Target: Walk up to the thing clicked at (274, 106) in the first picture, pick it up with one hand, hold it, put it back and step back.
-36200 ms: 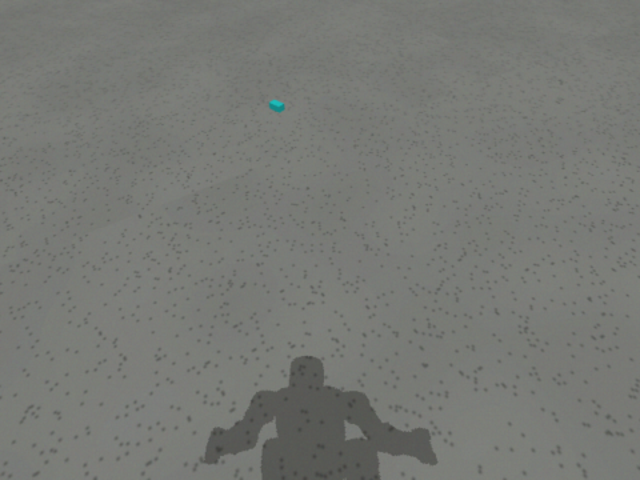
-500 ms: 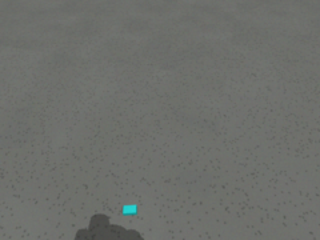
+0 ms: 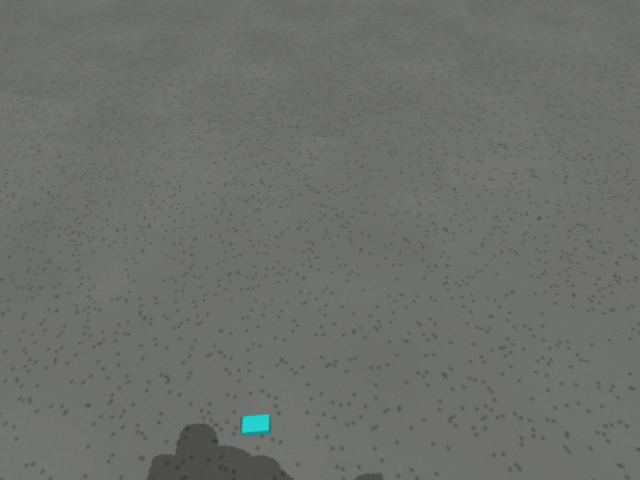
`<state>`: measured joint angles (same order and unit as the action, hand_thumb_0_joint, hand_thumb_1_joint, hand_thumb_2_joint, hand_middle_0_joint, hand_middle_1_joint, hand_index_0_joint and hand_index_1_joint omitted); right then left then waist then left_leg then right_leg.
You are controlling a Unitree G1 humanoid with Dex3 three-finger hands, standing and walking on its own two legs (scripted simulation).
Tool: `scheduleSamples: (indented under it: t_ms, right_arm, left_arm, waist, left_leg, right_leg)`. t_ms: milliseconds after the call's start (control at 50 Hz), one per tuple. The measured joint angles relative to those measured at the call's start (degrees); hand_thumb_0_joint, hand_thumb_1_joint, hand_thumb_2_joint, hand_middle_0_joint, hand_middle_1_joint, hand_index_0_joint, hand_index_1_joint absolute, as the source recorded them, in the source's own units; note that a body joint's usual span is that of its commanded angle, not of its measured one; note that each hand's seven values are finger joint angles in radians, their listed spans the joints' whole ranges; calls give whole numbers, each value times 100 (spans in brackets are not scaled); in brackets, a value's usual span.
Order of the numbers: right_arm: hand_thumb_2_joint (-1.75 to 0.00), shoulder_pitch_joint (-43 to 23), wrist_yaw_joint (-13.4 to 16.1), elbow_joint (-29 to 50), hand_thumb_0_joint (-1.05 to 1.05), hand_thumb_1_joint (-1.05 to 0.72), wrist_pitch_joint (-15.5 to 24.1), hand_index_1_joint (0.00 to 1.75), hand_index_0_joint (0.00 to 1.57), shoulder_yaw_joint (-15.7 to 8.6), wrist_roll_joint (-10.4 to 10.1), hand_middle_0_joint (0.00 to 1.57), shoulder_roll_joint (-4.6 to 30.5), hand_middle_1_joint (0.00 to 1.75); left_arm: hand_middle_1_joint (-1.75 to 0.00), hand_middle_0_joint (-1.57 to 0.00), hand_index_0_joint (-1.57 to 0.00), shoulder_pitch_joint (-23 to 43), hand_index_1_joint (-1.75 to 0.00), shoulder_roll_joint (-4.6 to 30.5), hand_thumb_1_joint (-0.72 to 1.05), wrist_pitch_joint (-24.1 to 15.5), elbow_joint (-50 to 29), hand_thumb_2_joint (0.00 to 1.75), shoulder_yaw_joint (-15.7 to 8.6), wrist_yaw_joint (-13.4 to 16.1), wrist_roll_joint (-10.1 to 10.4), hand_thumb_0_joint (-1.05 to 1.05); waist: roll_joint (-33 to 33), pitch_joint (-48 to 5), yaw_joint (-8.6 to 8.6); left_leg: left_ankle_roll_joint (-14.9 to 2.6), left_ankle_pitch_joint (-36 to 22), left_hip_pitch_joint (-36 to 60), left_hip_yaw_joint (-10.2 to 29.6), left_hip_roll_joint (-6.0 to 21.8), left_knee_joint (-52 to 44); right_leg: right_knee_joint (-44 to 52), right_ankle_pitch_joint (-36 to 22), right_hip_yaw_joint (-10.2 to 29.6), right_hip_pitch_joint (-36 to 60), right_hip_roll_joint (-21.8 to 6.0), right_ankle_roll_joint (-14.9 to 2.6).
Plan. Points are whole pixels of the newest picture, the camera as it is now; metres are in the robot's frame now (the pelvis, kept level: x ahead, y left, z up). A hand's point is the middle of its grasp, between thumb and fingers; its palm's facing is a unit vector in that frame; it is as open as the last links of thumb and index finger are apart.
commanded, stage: stand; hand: left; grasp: from above
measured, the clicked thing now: (256, 425) +0.41 +0.25 -0.77
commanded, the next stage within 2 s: step back in 0.78 s
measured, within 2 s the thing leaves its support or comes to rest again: neither
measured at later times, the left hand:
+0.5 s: hand out of the picture +0.08 +0.25 -0.16, palm faces +0.01 -0.94 -0.34, open 7.4 cm
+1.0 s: hand out of the picture +0.09 +0.28 -0.16, palm faces -0.02 -0.92 -0.38, open 7.4 cm
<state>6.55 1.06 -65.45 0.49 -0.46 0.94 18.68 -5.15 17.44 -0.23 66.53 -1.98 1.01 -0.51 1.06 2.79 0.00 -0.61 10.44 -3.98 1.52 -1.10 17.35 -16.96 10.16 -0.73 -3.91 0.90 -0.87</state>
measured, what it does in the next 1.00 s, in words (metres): stands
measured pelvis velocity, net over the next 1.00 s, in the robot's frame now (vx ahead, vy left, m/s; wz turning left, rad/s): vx -0.03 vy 0.01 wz -0.02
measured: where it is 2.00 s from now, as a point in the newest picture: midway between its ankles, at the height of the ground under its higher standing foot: outside the picture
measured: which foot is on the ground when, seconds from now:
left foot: down 0.00-1.00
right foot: down 0.00-1.00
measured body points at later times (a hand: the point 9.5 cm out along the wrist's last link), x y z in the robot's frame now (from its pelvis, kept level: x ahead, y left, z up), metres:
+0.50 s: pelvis +0.01 +0.00 +0.00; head +0.01 -0.01 +0.45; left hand +0.08 +0.30 -0.13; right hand +0.08 -0.30 -0.14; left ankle -0.01 +0.11 -0.75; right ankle -0.01 -0.11 -0.75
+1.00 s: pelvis -0.03 +0.01 -0.01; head +0.03 +0.02 +0.44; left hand +0.09 +0.33 -0.14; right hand +0.06 -0.31 -0.13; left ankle -0.03 +0.12 -0.72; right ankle -0.01 -0.11 -0.75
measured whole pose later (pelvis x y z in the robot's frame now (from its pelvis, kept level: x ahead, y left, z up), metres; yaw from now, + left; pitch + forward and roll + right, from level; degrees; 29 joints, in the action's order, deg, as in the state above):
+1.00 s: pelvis -0.03 +0.01 -0.01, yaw -1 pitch -1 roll +0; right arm 4.3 -0.3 -57.9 -2.7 -2.5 0.0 21.9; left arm -3.6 22.0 1.5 57.2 -3.2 0.9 -0.5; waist -0.7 8.6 0.0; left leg -2.1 24.2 -17.4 2.3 -2.9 42.8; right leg -27.0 12.5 0.7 -13.0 0.2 -1.1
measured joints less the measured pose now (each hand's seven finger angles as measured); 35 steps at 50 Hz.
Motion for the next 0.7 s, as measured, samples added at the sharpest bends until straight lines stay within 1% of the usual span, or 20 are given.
scheduleSamples:
  t_ms: [700]
  right_arm:
    - [-90,1,-54,15,0,-91,5,30,20,42,-19,20,63,30]
  left_arm:
    - [-30,-20,-20,-91,-30,116,91,-25,-59,90,71,-43,24,0]
  waist:
    - [-40,-14,2]
  left_leg:
    - [16,24,41,-40,23,-77]
  right_leg:
    - [29,32,44,3,22,-17]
